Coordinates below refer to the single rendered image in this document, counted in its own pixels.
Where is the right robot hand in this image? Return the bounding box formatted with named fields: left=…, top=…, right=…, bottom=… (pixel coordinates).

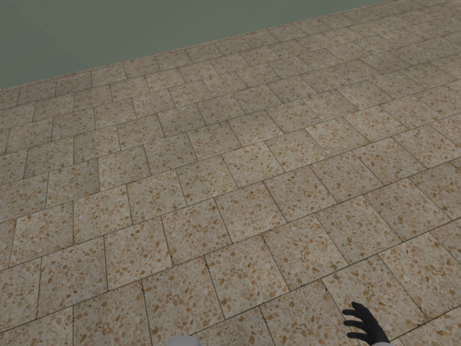
left=342, top=301, right=390, bottom=346

